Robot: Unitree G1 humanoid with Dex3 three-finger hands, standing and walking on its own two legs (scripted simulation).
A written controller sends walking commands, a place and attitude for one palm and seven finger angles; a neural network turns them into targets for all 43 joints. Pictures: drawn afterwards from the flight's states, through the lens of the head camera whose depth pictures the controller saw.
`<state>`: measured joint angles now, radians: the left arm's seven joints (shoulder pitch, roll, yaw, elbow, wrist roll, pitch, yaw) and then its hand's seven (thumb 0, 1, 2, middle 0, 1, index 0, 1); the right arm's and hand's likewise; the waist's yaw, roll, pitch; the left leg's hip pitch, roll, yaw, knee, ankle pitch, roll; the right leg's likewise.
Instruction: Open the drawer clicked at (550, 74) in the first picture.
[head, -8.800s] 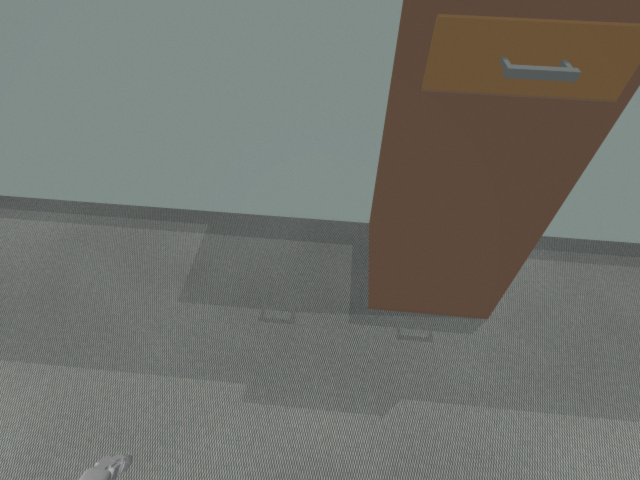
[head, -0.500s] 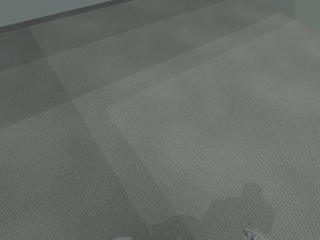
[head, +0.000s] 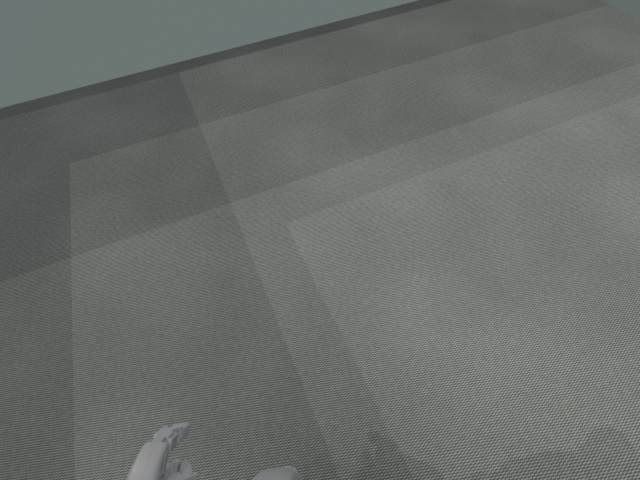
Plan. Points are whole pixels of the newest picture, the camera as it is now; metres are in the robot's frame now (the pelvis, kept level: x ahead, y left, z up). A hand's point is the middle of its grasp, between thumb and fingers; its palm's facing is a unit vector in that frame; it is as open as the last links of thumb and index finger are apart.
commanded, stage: turn to face it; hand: left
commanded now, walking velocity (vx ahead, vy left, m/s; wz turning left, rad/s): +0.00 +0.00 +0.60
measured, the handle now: out of the picture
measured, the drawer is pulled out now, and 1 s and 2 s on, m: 0.00 0.00 0.00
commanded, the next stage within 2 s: none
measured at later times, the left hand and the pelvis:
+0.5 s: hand out of the picture -0.04 +0.28 -0.18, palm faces +0.35 -0.90 -0.26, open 7.4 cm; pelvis -0.01 +0.05 +0.00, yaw +18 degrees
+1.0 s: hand out of the picture -0.01 +0.23 -0.12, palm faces +0.55 -0.78 -0.31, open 7.3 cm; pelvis +0.00 -0.01 +0.00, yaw +36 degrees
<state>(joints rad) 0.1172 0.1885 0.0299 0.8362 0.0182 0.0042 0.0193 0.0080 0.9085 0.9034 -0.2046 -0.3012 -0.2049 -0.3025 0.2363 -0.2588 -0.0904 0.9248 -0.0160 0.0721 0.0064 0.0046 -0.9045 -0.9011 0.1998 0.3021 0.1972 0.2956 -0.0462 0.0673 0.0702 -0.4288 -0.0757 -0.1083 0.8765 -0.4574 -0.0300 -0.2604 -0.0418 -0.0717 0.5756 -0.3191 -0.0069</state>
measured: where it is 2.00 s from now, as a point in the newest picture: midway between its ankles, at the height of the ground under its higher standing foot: outside the picture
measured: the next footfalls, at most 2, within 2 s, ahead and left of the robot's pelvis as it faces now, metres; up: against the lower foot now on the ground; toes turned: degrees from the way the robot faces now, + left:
left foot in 0.38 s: +0.00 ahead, +0.15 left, +0.00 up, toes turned +20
right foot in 0.90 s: +0.09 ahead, -0.07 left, +0.00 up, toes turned +31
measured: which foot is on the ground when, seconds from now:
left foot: up 0.00-0.36, down 0.38-0.90, up 0.92-1.00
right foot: down 0.00-0.38, up 0.40-0.88, down 0.90-1.00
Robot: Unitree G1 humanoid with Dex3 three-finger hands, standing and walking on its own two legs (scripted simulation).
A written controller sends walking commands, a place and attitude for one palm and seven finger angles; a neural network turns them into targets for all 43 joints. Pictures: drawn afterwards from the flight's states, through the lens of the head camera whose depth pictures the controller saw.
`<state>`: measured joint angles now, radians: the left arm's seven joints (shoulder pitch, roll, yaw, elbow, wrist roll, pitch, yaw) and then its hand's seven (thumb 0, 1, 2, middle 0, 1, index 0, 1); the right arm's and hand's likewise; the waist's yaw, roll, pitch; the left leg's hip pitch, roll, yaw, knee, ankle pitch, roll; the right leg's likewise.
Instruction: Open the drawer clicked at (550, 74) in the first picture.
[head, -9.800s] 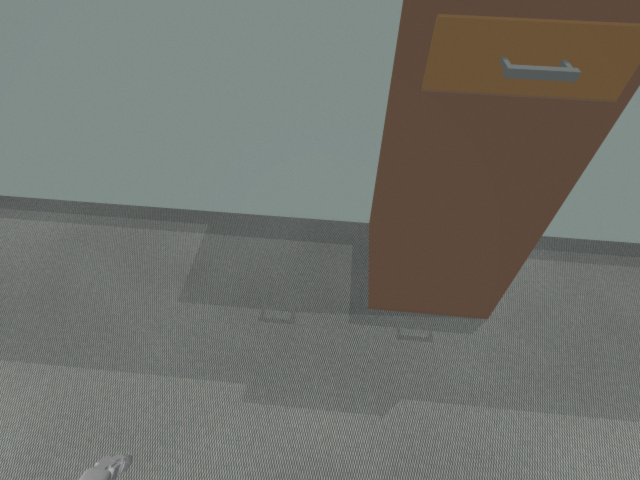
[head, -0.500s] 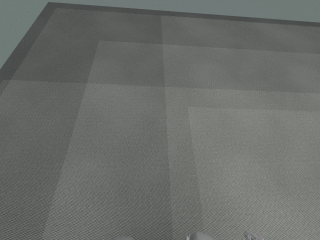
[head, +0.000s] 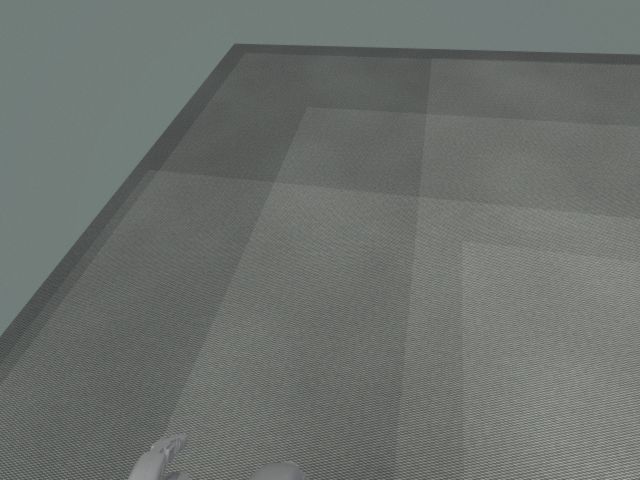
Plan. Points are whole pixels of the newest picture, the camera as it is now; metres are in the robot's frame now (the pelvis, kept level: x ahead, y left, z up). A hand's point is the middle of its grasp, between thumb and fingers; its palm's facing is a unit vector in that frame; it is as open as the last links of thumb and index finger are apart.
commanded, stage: turn to face it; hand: left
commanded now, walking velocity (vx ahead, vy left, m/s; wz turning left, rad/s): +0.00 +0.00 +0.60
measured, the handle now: out of the picture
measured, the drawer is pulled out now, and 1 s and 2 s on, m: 0.00 0.00 0.00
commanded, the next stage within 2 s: none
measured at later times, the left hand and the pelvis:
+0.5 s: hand out of the picture -0.06 +0.27 -0.19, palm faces +0.37 -0.89 -0.26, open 7.4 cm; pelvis -0.02 +0.05 -0.01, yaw +19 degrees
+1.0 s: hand out of the picture -0.01 +0.25 -0.13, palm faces +0.55 -0.78 -0.31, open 7.3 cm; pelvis -0.01 +0.00 +0.00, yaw +37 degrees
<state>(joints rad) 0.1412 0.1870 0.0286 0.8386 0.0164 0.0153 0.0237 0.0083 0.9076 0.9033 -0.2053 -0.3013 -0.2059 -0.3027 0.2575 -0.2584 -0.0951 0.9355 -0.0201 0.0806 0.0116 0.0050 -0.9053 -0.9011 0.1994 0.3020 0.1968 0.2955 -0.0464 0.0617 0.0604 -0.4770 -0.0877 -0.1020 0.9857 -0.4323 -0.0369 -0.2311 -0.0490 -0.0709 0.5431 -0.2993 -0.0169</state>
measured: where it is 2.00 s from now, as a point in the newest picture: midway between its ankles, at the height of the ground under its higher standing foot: outside the picture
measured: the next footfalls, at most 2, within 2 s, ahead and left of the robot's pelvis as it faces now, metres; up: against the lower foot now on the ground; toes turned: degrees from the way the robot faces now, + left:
left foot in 0.38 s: -0.01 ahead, +0.15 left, +0.00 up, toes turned +21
right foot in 0.94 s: +0.08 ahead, -0.07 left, +0.00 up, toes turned +35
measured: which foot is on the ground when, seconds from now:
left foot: up 0.00-0.36, down 0.38-0.94, up 0.96-1.00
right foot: down 0.00-0.38, up 0.40-0.92, down 0.94-1.00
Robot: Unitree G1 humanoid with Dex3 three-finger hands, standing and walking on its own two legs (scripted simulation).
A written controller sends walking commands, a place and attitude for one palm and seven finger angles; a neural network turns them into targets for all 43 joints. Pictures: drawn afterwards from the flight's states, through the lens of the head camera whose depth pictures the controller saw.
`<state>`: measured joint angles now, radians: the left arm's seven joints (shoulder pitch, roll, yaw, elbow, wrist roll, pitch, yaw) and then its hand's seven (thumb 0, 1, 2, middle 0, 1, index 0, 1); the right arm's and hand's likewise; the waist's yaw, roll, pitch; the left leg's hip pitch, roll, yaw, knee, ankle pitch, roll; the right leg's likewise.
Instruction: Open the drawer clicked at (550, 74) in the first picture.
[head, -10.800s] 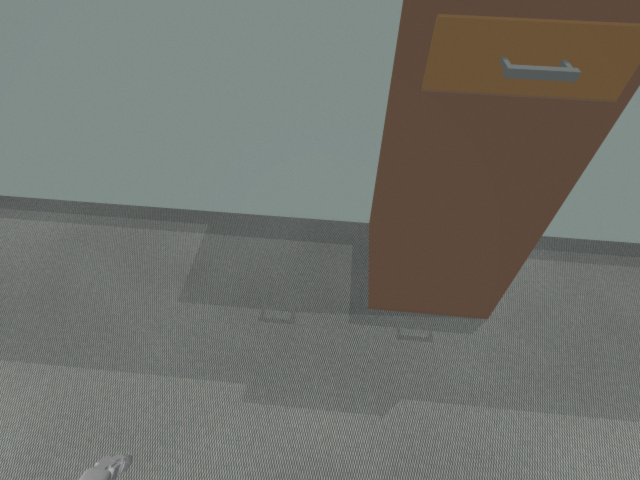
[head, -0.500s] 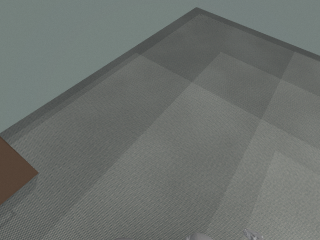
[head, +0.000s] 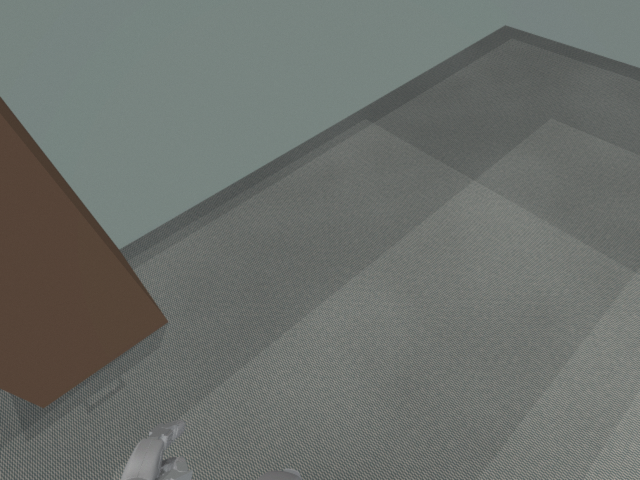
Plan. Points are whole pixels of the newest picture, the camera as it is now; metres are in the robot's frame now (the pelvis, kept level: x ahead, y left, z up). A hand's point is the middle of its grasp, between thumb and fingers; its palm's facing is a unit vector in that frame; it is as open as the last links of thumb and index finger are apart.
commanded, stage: turn to face it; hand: left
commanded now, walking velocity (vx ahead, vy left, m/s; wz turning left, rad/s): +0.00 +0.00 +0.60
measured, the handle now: out of the picture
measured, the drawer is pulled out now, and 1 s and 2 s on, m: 0.00 0.00 0.00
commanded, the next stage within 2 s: take the last steps up to it in 1.10 s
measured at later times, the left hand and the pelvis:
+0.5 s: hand out of the picture -0.07 +0.26 -0.19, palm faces +0.37 -0.89 -0.27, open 7.4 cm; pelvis -0.01 +0.04 -0.01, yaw +19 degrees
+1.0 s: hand out of the picture +0.00 +0.24 -0.13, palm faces +0.53 -0.79 -0.30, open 7.3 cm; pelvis +0.00 +0.00 +0.00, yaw +34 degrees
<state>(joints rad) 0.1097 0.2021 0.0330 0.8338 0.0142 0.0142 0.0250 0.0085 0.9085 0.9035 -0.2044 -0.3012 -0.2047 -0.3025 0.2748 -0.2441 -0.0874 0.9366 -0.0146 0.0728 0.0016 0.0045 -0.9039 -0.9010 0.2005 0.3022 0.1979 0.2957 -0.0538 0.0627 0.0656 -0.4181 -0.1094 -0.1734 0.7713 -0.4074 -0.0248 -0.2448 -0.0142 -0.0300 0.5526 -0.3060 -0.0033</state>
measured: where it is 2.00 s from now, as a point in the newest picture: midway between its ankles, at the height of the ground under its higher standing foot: outside the picture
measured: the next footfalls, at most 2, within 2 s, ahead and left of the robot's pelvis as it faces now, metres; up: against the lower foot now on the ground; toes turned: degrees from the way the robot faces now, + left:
left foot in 0.44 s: -0.01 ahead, +0.15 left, +0.00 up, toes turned +22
right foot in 0.94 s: +0.10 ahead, -0.07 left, +0.00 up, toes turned +30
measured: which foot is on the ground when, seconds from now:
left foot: up 0.00-0.42, down 0.44-0.94, up 0.96-1.00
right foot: down 0.00-0.44, up 0.46-0.92, down 0.94-1.00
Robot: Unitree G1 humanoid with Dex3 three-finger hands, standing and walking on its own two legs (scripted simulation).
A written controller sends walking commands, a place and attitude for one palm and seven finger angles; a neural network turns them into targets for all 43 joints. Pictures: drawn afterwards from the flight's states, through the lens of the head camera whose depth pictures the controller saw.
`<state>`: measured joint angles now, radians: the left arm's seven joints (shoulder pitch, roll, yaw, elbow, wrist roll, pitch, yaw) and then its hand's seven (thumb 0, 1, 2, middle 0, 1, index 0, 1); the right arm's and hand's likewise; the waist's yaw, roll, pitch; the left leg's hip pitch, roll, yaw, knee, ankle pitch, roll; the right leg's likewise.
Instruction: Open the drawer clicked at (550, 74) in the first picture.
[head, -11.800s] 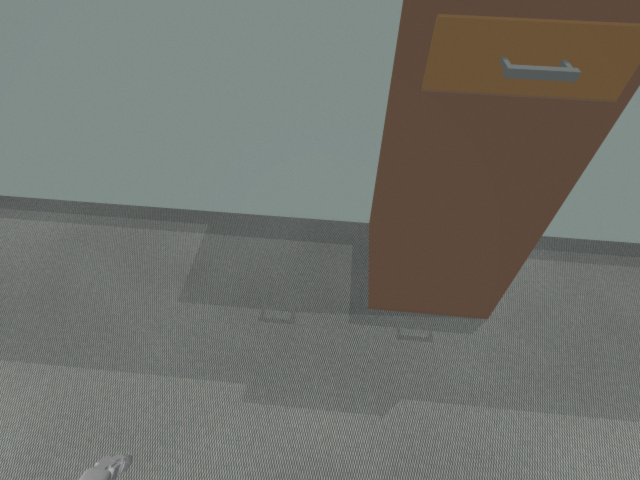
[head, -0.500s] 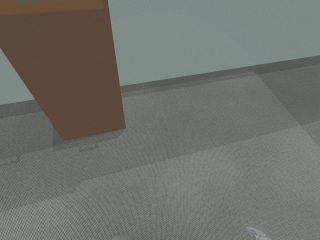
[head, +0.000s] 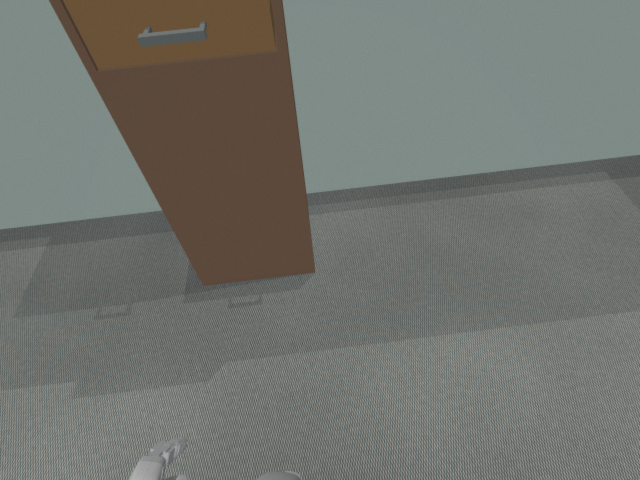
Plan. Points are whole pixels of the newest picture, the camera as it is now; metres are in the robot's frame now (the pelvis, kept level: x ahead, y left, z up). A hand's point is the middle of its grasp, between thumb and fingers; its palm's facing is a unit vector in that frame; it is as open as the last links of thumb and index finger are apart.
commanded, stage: turn to face it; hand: left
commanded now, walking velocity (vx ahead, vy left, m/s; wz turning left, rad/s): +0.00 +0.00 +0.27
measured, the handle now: (174, 32) +0.88 +0.31 +0.17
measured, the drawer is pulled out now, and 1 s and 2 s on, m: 0.00 0.00 0.00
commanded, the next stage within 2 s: take the last steps up to it in 0.10 s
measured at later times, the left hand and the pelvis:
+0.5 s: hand out of the picture -0.04 +0.24 -0.17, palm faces +0.19 -0.96 -0.19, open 7.4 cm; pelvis +0.01 +0.05 +0.01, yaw +8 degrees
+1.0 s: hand (211, 429) +0.22 +0.19 -0.16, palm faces +0.17 -0.96 -0.21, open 7.2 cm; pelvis +0.16 +0.00 +0.00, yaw +7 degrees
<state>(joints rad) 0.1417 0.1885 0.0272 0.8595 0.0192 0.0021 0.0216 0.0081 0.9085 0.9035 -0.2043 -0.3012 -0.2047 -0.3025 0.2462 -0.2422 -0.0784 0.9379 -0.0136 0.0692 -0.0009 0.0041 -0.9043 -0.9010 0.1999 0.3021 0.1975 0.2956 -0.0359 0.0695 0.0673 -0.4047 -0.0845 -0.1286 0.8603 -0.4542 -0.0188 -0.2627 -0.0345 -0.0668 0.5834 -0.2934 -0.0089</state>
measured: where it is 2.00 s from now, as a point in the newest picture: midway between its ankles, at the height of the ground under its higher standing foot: (323, 432)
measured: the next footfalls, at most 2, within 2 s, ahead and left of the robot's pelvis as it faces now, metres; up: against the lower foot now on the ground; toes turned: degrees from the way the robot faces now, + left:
left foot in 0.36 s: -0.01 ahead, +0.15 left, +0.00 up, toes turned +10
right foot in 0.84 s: +0.26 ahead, -0.08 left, +0.00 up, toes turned -2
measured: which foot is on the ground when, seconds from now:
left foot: up 0.00-0.34, down 0.36-0.86, up 0.88-1.00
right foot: down 0.00-0.36, up 0.38-0.82, down 0.84-1.00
